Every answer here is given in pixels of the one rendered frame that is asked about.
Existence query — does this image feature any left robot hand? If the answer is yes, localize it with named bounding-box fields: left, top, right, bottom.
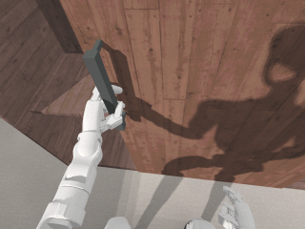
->
left=82, top=85, right=126, bottom=135

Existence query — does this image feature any left robot forearm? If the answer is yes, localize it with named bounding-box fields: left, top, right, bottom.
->
left=36, top=131, right=103, bottom=229

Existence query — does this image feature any handle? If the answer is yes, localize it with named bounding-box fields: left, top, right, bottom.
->
left=82, top=39, right=127, bottom=131

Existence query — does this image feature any robot right thigh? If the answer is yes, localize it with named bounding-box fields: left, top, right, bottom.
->
left=186, top=219, right=215, bottom=229

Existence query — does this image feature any right robot hand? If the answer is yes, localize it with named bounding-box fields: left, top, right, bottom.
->
left=218, top=186, right=256, bottom=229

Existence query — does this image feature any robot left thigh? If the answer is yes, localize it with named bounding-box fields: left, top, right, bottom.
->
left=105, top=217, right=132, bottom=229

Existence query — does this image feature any robot thigh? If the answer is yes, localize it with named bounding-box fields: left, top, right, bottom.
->
left=105, top=217, right=132, bottom=229
left=186, top=219, right=215, bottom=229

